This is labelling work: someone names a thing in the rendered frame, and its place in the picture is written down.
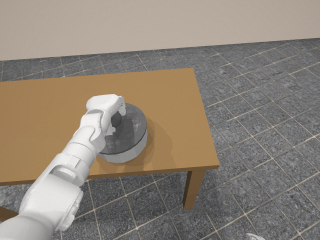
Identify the robot left upper arm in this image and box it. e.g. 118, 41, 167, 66
0, 173, 84, 240

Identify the knob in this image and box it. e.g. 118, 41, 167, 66
111, 111, 122, 128

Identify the table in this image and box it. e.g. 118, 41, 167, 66
0, 68, 220, 222

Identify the left robot forearm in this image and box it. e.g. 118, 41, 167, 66
19, 107, 111, 214

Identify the pot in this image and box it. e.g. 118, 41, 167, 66
97, 129, 148, 163

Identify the lid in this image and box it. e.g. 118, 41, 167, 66
99, 103, 147, 155

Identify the left robot hand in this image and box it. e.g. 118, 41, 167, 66
86, 94, 126, 136

